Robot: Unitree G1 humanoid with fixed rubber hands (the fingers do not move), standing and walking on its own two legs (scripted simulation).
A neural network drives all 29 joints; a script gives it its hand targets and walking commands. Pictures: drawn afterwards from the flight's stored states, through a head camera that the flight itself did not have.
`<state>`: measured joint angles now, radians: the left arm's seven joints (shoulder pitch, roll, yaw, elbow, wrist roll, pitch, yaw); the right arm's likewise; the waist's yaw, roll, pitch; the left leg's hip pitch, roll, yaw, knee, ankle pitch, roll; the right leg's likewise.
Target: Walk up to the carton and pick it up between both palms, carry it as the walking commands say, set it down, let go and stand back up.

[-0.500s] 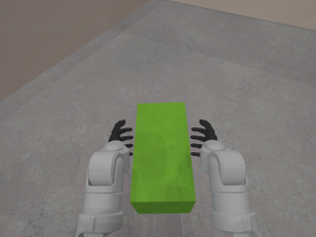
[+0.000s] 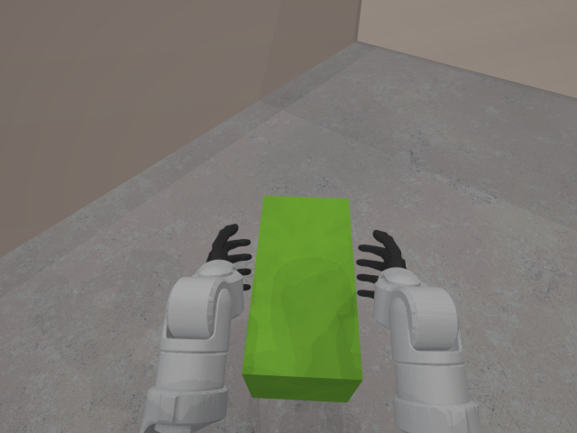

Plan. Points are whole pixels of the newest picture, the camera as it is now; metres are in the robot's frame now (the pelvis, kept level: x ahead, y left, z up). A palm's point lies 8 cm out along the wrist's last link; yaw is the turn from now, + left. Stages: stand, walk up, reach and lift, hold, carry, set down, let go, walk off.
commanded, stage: carry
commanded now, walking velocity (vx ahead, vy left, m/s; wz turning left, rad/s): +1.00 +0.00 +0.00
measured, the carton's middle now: (302, 292) +0.35 +0.01 -0.02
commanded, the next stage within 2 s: none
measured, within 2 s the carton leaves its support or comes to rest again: neither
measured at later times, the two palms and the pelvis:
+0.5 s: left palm (268, 94) +0.79 +0.11 +0.09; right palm (369, 100) +0.76 -0.11 +0.09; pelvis +0.45 +0.04 +0.01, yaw -7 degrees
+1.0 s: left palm (312, 56) +1.03 +0.01 +0.07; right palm (396, 62) +0.98 -0.21 +0.07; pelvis +0.69 -0.02 -0.02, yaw -14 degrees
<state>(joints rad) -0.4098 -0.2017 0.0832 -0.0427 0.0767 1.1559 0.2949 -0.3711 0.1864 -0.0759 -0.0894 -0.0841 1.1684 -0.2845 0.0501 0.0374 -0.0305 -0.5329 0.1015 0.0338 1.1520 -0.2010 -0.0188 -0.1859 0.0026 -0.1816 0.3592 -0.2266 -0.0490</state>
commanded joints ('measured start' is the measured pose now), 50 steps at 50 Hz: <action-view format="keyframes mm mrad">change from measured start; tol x32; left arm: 1 -295 -1096 -422 -141 -310 -50 -215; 50 -276 -1061 -463 -208 -266 -23 -195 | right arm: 1 -299 1076 403 -129 242 -78 172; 50 -296 1082 440 -155 285 -61 193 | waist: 1 -22 -133 -306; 11 -57 -194 -342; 14 -71 295 -461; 35 -26 -308 -397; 50 -72 200 -469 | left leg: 1 -230 39 -16 -204 55 -14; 12 706 -118 245 -665 114 67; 14 920 321 -585 -958 -127 265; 17 788 252 -261 -841 522 195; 31 655 126 223 -620 894 12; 33 540 105 229 -397 716 -31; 35 49 -67 145 -90 -316 -64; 37 -67 -36 37 -88 -380 -51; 46 305 14 39 -578 6 -32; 50 614 446 -273 -650 908 196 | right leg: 1 438 -287 328 -207 173 -114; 10 342 -176 2 1 955 -32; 15 -443 -19 208 1109 -139 20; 32 -15 11 -31 -25 380 -1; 35 446 -280 394 148 1485 -191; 46 62 -128 249 187 691 -100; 50 -400 -29 243 754 -333 22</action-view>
